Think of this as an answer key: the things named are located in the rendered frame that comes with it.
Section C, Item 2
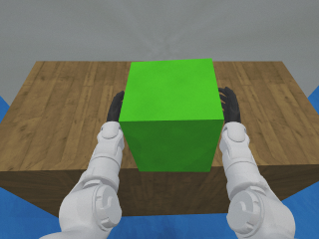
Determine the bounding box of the left robot upper arm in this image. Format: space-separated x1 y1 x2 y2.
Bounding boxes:
39 184 123 239

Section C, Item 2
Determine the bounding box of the robot right forearm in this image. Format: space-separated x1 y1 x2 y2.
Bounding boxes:
219 121 283 204

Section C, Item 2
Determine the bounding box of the carton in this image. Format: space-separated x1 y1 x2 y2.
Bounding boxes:
119 58 224 172

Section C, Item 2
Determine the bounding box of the pedestal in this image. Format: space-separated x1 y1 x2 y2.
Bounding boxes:
0 61 319 218

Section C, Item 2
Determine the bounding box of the robot left hand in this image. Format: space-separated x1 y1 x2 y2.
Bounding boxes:
106 91 125 122

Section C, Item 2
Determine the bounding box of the right robot upper arm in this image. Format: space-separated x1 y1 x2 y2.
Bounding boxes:
226 190 297 239

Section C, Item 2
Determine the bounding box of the robot right hand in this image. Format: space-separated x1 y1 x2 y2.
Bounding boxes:
218 87 241 124

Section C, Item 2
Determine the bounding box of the robot left forearm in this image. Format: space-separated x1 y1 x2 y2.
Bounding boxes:
59 121 125 228

